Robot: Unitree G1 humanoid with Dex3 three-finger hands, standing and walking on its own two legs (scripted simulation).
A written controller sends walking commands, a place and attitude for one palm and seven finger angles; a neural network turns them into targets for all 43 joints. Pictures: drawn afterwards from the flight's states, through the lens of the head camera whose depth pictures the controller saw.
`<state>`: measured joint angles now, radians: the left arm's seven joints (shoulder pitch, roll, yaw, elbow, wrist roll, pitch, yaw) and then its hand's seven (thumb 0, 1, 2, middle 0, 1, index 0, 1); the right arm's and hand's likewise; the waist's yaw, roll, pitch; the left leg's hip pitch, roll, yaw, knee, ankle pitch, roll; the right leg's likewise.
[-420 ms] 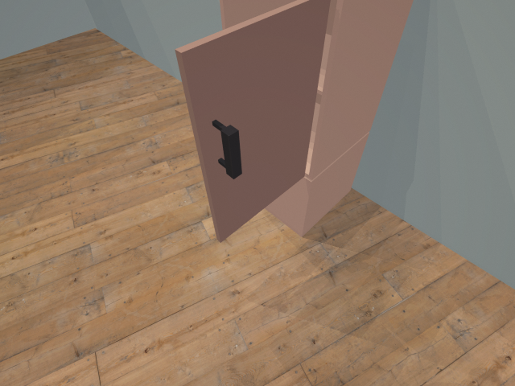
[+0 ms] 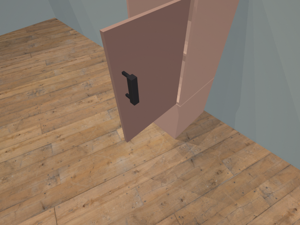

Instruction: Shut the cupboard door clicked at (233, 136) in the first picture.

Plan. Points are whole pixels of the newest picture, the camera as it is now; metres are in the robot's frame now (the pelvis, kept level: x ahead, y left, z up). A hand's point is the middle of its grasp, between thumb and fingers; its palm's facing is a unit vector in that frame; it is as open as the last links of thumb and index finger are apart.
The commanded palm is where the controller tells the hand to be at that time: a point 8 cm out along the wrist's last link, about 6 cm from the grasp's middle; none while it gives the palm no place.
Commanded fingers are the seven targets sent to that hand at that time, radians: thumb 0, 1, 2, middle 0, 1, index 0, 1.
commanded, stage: look at it before walking up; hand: left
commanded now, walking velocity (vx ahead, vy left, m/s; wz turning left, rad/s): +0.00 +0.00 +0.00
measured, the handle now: (129, 87) +0.56 +0.11 +0.02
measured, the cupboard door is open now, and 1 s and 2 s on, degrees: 89 89 89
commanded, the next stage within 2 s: walk to a spot facing it in 0.42 s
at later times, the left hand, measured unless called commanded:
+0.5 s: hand out of the picture +0.06 +0.23 -0.16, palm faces -0.02 -0.95 -0.32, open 7.4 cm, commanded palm none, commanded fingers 0.00 0.90 0.90 -0.20 -0.30 -0.20 -0.30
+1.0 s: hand out of the picture +0.07 +0.18 -0.18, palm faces -0.15 -0.95 -0.28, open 7.4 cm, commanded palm none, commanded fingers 0.00 0.90 0.90 -0.20 -0.30 -0.20 -0.30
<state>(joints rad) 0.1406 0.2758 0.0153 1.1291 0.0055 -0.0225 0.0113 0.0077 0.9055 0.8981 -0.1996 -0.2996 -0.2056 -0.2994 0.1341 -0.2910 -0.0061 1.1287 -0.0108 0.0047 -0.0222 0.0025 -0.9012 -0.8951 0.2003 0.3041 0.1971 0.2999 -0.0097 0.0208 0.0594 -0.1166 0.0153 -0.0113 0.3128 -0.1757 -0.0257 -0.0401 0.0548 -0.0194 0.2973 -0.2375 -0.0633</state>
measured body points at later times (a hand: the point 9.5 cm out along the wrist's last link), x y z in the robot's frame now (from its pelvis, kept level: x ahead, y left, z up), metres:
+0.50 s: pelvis +0.00 +0.00 +0.00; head +0.02 -0.01 +0.45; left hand +0.07 +0.28 -0.14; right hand +0.05 -0.28 -0.15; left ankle +0.00 +0.14 -0.75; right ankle -0.05 -0.07 -0.75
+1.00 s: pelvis -0.03 -0.02 -0.03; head +0.02 -0.05 +0.42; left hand +0.08 +0.23 -0.16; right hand -0.03 -0.27 -0.19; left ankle -0.01 +0.14 -0.73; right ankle -0.04 -0.09 -0.75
